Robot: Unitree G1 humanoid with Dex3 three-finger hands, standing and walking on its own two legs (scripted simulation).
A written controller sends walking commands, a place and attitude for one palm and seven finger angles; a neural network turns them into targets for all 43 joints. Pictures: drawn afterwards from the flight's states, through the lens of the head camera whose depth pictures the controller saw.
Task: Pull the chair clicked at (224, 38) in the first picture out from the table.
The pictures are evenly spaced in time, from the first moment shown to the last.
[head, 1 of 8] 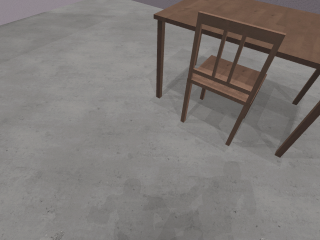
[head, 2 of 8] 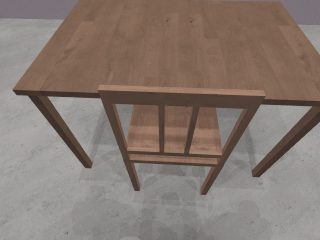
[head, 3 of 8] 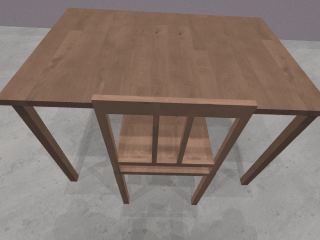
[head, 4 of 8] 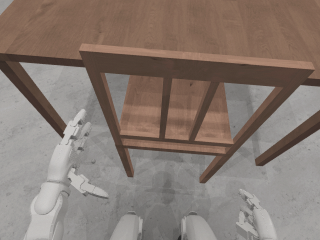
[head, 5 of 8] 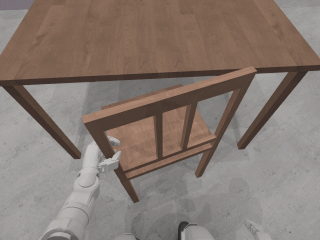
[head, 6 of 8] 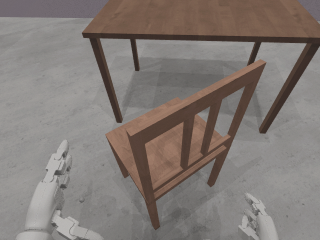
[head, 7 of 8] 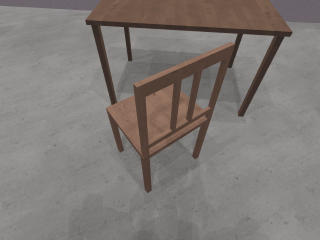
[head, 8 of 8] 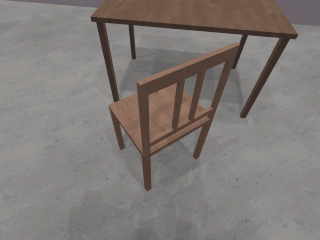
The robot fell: no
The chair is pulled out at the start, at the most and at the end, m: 0.00 0.50 0.50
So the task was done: yes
